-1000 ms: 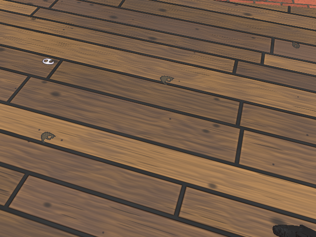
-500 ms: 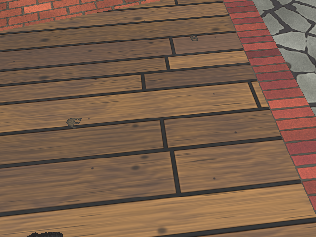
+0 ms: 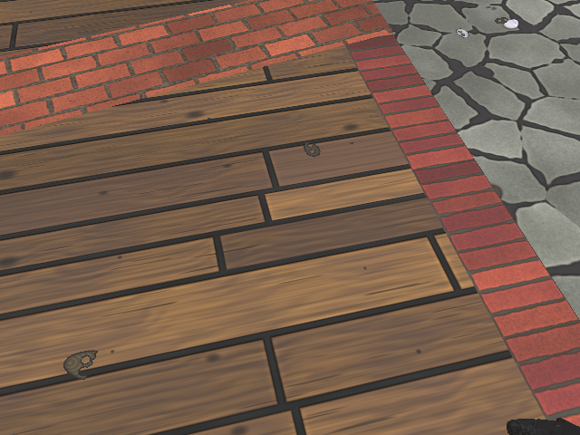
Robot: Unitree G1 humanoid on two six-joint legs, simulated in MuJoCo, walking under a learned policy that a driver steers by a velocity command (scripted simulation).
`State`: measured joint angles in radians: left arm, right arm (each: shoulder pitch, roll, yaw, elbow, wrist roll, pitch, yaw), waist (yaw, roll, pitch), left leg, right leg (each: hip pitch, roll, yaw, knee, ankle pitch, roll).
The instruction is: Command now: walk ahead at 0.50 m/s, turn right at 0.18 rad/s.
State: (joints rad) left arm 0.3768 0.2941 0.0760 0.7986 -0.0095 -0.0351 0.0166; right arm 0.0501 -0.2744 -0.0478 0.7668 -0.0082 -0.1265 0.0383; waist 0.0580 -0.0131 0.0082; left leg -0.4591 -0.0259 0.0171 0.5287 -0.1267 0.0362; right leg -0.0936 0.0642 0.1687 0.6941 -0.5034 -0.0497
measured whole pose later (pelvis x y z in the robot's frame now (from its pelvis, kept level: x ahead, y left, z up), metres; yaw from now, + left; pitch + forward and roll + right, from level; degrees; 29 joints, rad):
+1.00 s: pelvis +0.55 -0.02 +0.01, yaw +7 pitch +2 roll -2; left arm 0.34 0.29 0.06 0.89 -0.01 -0.06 0.01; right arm 0.07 -0.26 -0.03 0.76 0.02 -0.05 0.06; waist 0.07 0.03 0.01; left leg -0.58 0.05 0.02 0.58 -0.04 0.06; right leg 0.11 0.03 -0.16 0.23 -0.37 0.00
